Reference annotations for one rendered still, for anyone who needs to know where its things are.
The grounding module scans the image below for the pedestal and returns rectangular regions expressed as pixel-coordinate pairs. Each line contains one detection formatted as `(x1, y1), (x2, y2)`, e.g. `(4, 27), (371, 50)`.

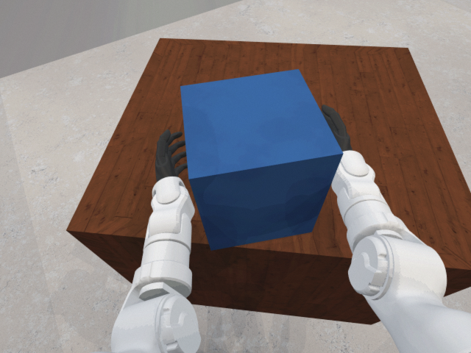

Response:
(66, 38), (471, 325)

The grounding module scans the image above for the right robot hand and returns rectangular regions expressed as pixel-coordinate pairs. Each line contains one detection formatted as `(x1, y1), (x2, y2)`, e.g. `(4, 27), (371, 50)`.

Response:
(321, 104), (353, 151)

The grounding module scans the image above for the robot left forearm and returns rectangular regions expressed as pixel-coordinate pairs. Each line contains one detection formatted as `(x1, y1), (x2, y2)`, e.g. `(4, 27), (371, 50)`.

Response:
(111, 176), (195, 351)

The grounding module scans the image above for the robot right forearm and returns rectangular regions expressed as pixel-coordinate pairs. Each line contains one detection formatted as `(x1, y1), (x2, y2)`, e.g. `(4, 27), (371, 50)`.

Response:
(331, 151), (447, 291)

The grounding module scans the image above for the carton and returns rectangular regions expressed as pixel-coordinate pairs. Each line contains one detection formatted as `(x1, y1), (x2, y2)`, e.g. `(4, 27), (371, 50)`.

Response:
(180, 69), (343, 251)

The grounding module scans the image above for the left robot hand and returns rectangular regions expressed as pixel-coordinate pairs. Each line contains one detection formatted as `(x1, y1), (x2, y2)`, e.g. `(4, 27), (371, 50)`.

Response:
(155, 129), (188, 182)

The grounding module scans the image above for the robot right upper arm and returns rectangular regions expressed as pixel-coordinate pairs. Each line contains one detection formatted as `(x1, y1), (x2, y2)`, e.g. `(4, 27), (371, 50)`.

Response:
(348, 235), (471, 353)

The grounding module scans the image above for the robot left upper arm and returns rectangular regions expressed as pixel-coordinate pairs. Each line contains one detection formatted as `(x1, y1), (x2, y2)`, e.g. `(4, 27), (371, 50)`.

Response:
(91, 293), (201, 353)

